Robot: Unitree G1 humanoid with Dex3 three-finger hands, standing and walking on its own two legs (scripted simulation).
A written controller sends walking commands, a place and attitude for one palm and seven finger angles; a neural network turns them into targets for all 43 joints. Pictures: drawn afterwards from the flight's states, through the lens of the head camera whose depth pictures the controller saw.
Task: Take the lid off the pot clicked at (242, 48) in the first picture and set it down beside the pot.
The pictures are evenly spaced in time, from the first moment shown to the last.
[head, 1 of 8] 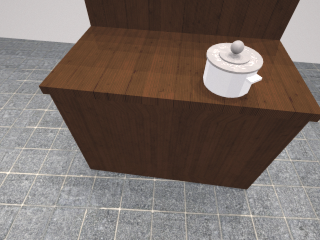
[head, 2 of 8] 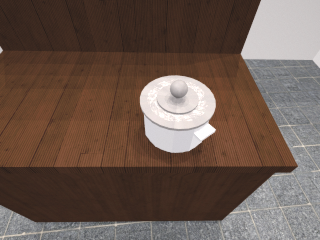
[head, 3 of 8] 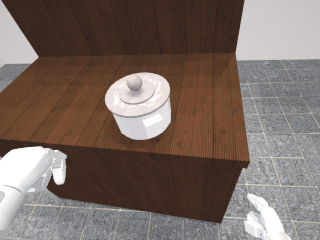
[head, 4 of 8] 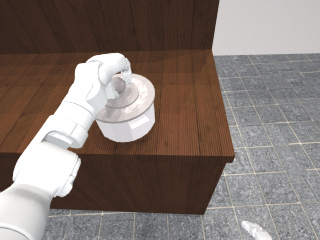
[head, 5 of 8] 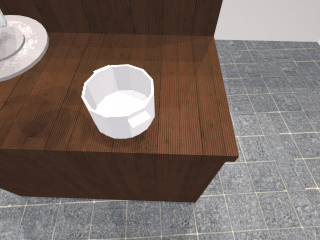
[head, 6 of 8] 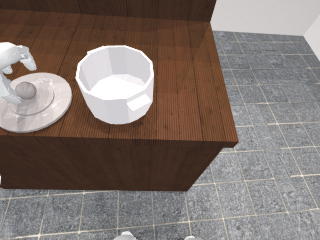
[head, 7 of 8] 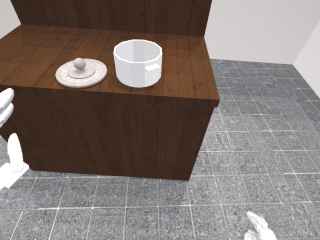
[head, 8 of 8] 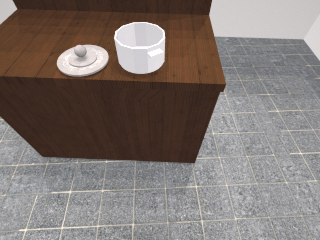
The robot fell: no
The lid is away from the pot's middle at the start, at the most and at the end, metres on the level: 0.00 0.25 0.24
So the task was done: yes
